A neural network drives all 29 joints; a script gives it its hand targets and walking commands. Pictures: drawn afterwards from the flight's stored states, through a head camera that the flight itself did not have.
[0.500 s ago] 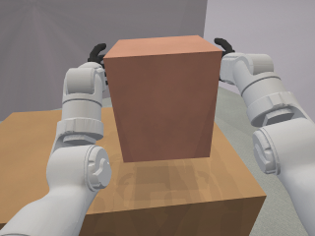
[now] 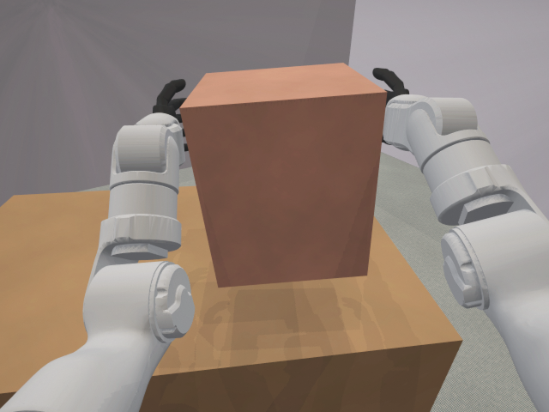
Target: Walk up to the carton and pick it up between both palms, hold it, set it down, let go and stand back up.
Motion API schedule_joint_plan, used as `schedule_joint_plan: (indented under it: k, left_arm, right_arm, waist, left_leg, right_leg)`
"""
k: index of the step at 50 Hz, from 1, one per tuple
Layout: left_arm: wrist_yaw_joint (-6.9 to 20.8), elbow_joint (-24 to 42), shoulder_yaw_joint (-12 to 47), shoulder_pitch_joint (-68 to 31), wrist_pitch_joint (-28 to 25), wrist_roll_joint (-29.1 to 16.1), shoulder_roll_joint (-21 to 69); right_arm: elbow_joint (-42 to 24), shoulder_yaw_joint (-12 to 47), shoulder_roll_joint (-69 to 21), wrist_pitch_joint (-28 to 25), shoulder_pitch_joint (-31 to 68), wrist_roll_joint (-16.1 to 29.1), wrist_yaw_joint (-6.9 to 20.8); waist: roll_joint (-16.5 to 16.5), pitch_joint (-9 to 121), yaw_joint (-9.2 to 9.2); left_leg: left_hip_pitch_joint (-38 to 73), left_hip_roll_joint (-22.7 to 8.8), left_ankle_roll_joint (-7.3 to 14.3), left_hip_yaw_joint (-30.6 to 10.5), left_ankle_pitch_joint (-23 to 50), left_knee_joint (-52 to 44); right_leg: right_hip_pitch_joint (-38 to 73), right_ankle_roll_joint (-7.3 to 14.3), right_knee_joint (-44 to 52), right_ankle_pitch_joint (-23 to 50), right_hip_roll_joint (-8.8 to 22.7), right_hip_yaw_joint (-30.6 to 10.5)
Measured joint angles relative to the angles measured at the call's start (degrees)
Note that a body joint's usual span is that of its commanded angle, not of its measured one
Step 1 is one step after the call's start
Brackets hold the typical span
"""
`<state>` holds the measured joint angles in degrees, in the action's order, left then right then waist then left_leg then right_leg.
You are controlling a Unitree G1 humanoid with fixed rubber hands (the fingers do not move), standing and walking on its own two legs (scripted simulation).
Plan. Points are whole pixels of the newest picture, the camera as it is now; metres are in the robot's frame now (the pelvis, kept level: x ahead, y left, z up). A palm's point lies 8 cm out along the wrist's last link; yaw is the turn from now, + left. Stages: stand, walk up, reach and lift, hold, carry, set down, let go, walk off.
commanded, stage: hold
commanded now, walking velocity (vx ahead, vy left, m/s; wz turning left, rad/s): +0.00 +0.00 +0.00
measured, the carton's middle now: (283, 170) +0.37 -0.01 +0.27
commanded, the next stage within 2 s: set down in 1.20 s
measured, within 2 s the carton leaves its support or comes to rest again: neither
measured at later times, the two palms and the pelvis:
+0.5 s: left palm (178, 135) +0.38 +0.14 +0.32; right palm (398, 130) +0.37 -0.16 +0.33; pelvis +0.00 +0.00 +0.00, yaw +0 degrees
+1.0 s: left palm (173, 138) +0.37 +0.14 +0.32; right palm (395, 123) +0.37 -0.16 +0.34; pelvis +0.00 +0.00 +0.00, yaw +0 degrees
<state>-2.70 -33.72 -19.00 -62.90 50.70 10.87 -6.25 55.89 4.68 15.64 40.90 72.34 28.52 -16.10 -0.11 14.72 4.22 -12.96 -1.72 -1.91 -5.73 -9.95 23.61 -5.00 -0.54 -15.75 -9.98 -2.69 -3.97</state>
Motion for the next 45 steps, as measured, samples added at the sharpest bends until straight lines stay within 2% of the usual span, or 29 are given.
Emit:
schedule_joint_plan:
  k: [12, 17, 23, 31, 38, 45]
  left_arm:
    - [-0.3, -1.3, -0.8, -0.9, -0.2, 0.0, 0.1]
    - [0.6, -4.5, -1.8, -2.3, -0.4, 1.7, 0.1]
    - [0.5, -3.0, -1.1, -1.2, -1.7, 1.2, 0.1]
    - [-0.2, -1.0, -1.5, 0.1, -1.4, 0.7, 0.7]
    - [-0.4, 0.2, -0.7, 0.5, -0.4, 0.5, 0.7]
    - [-0.5, 2.3, 0.4, 1.3, 0.3, 0.4, 0.8]
  right_arm:
    - [1.2, -0.4, 0.0, -0.1, 0.7, -0.5, 0.3]
    - [4.1, -2.8, -0.9, 0.3, 1.5, -3.0, 1.0]
    - [1.2, -0.5, -0.5, -0.3, 0.1, -2.3, 0.9]
    - [-1.1, 1.5, 0.0, -0.3, -1.4, -1.0, 0.7]
    - [-1.1, 0.2, -0.3, 0.0, -1.4, -1.2, 0.6]
    - [-1.7, 0.0, 0.1, 0.1, -1.1, -0.8, 0.6]
  waist:
    - [0.4, 0.5, -0.61]
    - [0.3, -0.8, -0.42]
    - [1.4, -1.7, 0.02]
    - [1.7, -1.6, -0.54]
    - [0.9, -1.6, -0.6]
    - [0.2, -1.7, 0.12]
  left_leg:
    - [-0.3, -0.2, -0.2, 0.1, 0.4, -0.3]
    - [0.6, -0.1, -0.3, 0.0, 1.0, -1.4]
    - [0.0, -0.1, -0.2, -0.1, 1.0, -1.1]
    - [0.1, 0.1, 0.1, 0.3, 0.7, -1.0]
    - [0.5, 0.2, 0.2, 0.1, 0.3, -0.6]
    - [0.4, 0.1, 0.1, -0.1, 0.0, -0.2]
  right_leg:
    - [-0.7, 0.2, -0.5, 0.0, -0.2, -0.1]
    - [-0.1, 0.3, -0.1, 0.3, 0.0, 0.0]
    - [-0.3, 0.2, 0.5, 0.7, -0.1, 0.0]
    - [-0.3, -0.1, 0.4, 0.4, 0.2, -0.3]
    - [0.5, -0.1, 0.5, 0.2, 0.2, -0.2]
    - [0.7, -0.1, 0.9, 0.3, 0.0, -0.1]
